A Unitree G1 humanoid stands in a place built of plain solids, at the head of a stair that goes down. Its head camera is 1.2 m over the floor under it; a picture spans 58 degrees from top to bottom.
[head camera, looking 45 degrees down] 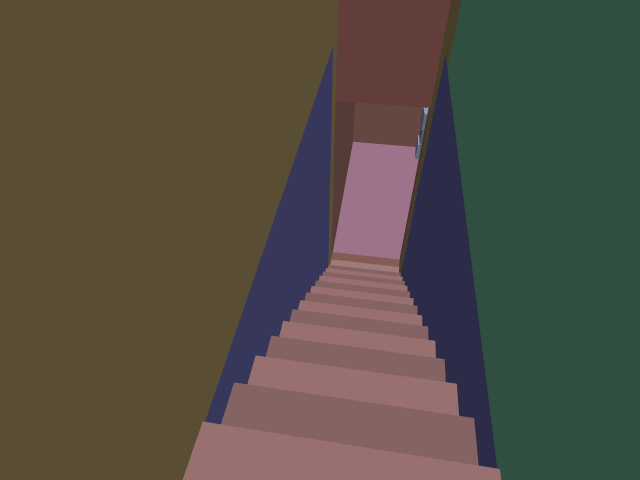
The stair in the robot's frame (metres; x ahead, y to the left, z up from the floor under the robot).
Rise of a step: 0.22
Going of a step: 0.25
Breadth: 0.94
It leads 9 degrees to the right of straight ahead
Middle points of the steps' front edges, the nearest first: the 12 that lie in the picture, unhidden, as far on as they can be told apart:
0.51 -0.08 -0.22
0.76 -0.12 -0.43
1.00 -0.16 -0.65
1.25 -0.20 -0.87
1.50 -0.23 -1.09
1.74 -0.27 -1.31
1.99 -0.31 -1.52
2.24 -0.35 -1.74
2.49 -0.39 -1.96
2.73 -0.42 -2.18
2.98 -0.46 -2.40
3.23 -0.50 -2.61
